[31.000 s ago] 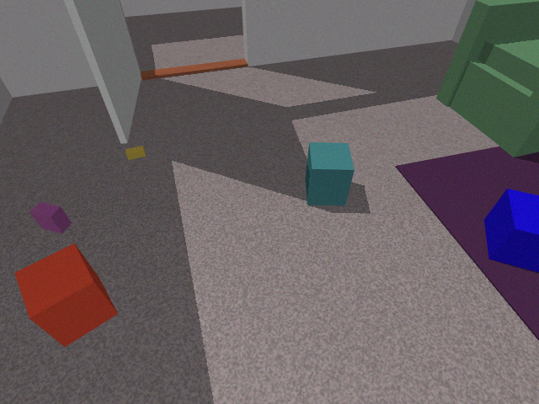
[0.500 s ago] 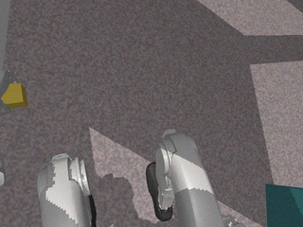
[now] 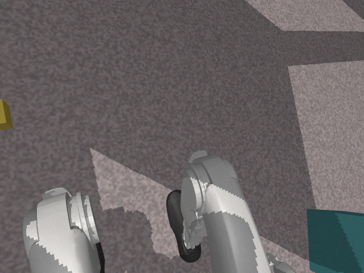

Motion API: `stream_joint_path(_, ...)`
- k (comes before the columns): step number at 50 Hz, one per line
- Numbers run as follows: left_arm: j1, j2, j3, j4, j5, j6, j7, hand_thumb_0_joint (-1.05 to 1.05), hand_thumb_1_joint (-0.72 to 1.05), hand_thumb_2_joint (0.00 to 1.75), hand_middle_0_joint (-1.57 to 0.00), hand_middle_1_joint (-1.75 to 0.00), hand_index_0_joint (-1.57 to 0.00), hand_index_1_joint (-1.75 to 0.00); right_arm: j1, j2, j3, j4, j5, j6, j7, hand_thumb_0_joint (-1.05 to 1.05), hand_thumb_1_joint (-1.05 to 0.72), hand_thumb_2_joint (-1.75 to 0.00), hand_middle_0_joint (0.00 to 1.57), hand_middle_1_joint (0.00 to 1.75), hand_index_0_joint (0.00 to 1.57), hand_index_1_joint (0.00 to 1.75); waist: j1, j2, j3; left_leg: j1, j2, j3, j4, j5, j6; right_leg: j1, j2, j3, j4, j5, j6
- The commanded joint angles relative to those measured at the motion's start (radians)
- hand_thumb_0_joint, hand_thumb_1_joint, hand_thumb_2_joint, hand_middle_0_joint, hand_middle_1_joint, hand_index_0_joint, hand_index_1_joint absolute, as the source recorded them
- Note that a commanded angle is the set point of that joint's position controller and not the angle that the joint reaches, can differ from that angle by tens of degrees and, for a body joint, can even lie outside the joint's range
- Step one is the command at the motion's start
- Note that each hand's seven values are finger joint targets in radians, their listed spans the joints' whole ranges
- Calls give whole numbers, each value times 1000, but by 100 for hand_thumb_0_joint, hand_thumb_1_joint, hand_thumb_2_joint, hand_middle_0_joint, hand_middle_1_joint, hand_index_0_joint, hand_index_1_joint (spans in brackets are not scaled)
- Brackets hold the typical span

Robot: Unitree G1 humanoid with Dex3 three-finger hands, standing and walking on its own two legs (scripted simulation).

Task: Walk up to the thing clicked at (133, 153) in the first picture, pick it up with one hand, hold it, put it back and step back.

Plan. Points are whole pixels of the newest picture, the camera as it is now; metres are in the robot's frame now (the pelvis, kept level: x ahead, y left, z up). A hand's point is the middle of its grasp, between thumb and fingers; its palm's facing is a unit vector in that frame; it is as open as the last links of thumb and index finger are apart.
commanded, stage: rest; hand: left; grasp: from above
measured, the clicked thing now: out of the picture +0.49 +0.32 -0.23
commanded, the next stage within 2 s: open in 1.30 s
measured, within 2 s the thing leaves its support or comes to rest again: rests again in 0.90 s
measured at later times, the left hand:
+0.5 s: hand out of the picture +0.48 +0.31 -0.23, palm faces -0.46 -0.12 -0.88, open 8.0 cm
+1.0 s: hand out of the picture +0.48 +0.31 -0.26, palm faces -0.45 -0.13 -0.88, open 8.0 cm
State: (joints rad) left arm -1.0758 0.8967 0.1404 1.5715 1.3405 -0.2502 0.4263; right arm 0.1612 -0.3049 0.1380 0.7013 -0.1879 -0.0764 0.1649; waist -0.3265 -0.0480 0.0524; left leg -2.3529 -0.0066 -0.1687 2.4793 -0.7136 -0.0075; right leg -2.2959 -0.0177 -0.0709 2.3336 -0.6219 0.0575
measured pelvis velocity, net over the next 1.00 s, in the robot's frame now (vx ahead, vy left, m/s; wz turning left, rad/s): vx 0.00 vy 0.01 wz -0.08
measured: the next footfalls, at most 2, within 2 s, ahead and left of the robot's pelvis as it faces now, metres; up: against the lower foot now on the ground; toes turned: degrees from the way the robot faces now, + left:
none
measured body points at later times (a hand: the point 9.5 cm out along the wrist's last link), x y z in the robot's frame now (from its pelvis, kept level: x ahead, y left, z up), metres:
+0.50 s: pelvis +0.00 +0.01 -0.01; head +0.28 +0.11 +0.33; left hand +0.50 +0.32 -0.18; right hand +0.02 -0.27 -0.07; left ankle +0.07 +0.12 -0.28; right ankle +0.12 -0.13 -0.28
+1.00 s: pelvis +0.00 +0.01 -0.01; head +0.28 +0.12 +0.31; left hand +0.50 +0.31 -0.20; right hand +0.02 -0.25 -0.06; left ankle +0.07 +0.12 -0.28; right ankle +0.12 -0.13 -0.28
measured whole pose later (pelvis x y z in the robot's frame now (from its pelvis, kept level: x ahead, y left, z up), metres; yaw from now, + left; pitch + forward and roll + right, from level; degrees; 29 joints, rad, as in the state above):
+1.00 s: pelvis +0.00 +0.01 -0.01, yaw -4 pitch +29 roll -15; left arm -1.10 1.06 0.16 1.72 1.36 -0.23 0.55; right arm 0.13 -0.34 0.28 0.64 -0.26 -0.18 0.23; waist -0.41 -0.13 0.16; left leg -2.36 0.00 -0.23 2.57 -0.74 0.02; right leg -2.27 0.01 -0.12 2.35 -0.61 0.08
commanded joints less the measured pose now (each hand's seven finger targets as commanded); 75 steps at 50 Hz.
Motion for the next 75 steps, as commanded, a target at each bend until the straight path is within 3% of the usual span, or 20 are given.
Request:
stream_joint_path(1,-341,272,21,-147,-22,10,62,0,89,38,-121,-30,-123,-28,237,-282,-79,14,-3,-9,-5,0,-89,-89,20,30,20,30,-31,438,-722,527,1,108,-254,237,24,383,48,-119,-180,214,-84)
stream_joint_path(4,-300,270,16,-101,-18,16,68,0,85,33,-119,-25,-120,-23,232,-291,-71,17,-7,-12,-5,0,-89,-89,20,30,20,30,-29,428,-709,515,0,102,-249,252,22,386,50,-125,-175,224,-85)
stream_joint_path(6,-304,316,61,-91,-17,17,74,0,86,32,-117,-29,-120,-26,245,-319,-75,5,-14,-19,-6,0,-89,-89,20,30,20,30,-44,423,-664,513,0,97,-240,263,18,365,47,-136,-174,227,-87)
stream_joint_path(7,-315,284,30,-94,-13,18,66,0,86,32,-117,-27,-120,-25,228,-310,-67,-8,-16,-23,-1,0,-89,-89,20,30,20,30,-48,432,-651,504,2,99,-235,246,18,352,50,-135,-171,210,-90)
stream_joint_path(16,-290,351,70,-66,-1,2,93,0,88,34,-118,-31,-121,-28,223,-329,-45,-11,-33,-25,2,0,-89,-89,20,30,20,30,-64,465,-651,534,9,74,-232,265,12,370,58,-160,-158,231,-85)
stream_joint_path(19,-315,335,37,-57,3,-5,105,0,87,36,-119,-29,-121,-27,201,-334,-32,-23,-38,-33,6,0,-89,-89,20,30,20,30,-78,463,-619,517,11,75,-221,242,14,359,61,-159,-158,220,-87)
stream_joint_path(20,-316,372,60,-54,3,-9,114,0,86,36,-118,-28,-120,-26,197,-341,-27,-14,-42,-34,4,0,-89,-89,20,30,20,30,-80,463,-606,492,12,70,-219,228,16,359,63,-164,-160,209,-86)
stream_joint_path(25,-289,367,54,-23,15,-4,142,0,89,36,-119,-31,-121,-28,201,-337,-10,-13,-56,-45,10,0,-89,-89,20,30,20,30,-86,485,-619,541,16,63,-223,264,11,374,66,-171,-145,245,-79)
stream_joint_path(27,-325,338,22,-7,17,-2,143,0,90,36,-120,-30,-122,-28,187,-341,-8,-18,-63,-56,19,0,-89,-89,20,30,20,30,-112,482,-583,527,20,63,-209,236,12,347,68,-171,-144,231,-79)
stream_joint_path(32,-297,372,32,-13,22,9,155,0,90,38,-122,-30,-123,-28,171,-352,0,-25,-67,-72,24,0,-89,-90,20,30,20,30,-91,524,-587,570,24,46,-230,257,4,345,69,-182,-136,239,-77)
stream_joint_path(37,-302,377,34,24,6,19,159,0,88,38,-120,-31,-122,-29,170,-364,19,-32,-69,-83,35,0,-89,-90,20,30,20,30,-120,493,-559,529,25,45,-203,262,9,357,70,-185,-136,252,-77)
stream_joint_path(44,-273,399,41,20,-3,20,167,0,85,39,-118,-32,-120,-30,170,-369,28,-44,-65,-93,42,0,-89,-90,20,30,20,30,-106,507,-574,548,29,29,-219,276,4,380,74,-190,-135,261,-76)
stream_joint_path(47,-298,391,21,26,2,19,163,0,83,38,-116,-31,-118,-30,168,-368,40,-50,-69,-99,50,0,-89,-90,20,30,20,30,-134,495,-544,525,32,32,-198,255,9,381,76,-187,-133,258,-73)
stream_joint_path(53,-264,421,36,37,-4,10,174,0,82,40,-116,-32,-117,-31,158,-375,49,-54,-67,-105,51,0,-89,-90,20,30,20,30,-114,496,-535,519,33,19,-224,226,6,377,80,-198,-138,225,-75)
stream_joint_path(56,-289,382,-1,34,-4,9,174,0,82,42,-115,-36,-117,-34,147,-377,52,-68,-66,-109,55,0,-90,-90,20,30,20,30,-130,495,-541,516,34,20,-211,230,9,385,82,-196,-137,241,-74)
stream_joint_path(60,-278,420,27,36,-5,7,189,0,82,42,-116,-33,-117,-32,153,-383,53,-52,-65,-113,55,0,-89,-90,20,30,20,30,-121,514,-532,546,38,8,-225,255,0,371,80,-206,-132,251,-73)
stream_joint_path(64,-298,388,-4,55,-3,6,193,0,82,41,-116,-35,-117,-34,141,-387,59,-60,-67,-124,65,0,-90,-90,20,30,20,30,-150,498,-494,516,38,14,-203,241,7,374,78,-202,-134,254,-68)
stream_joint_path(70,-293,417,0,71,-10,10,201,0,81,42,-115,-36,-116,-35,143,-398,67,-59,-63,-132,63,0,-90,-90,20,30,20,30,-139,479,-497,500,38,14,-209,231,10,395,84,-201,-151,243,-69)
stream_joint_path(72,-317,390,-27,65,-18,5,194,0,65,41,-99,-38,-100,-37,123,-397,69,-67,-63,-139,64,0,-89,-90,20,30,20,30,-146,496,-492,509,41,6,-214,211,7,376,84,-204,-148,225,-71)
stream_joint_path(75,-298,410,-8,73,-12,9,198,0,41,37,-75,-39,-77,-37,144,-398,72,-63,-60,-136,64,0,-89,-90,20,30,20,30,-147,484,-507,519,40,2,-211,245,5,394,80,-206,-137,256,-69)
